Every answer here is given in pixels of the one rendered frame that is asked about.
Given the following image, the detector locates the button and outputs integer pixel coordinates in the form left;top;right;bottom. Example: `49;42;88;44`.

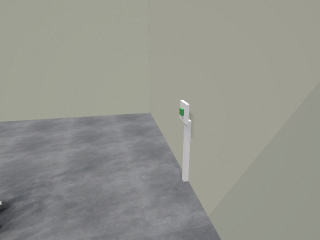
179;107;184;116

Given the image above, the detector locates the panel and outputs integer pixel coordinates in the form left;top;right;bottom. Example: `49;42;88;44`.
179;100;192;182

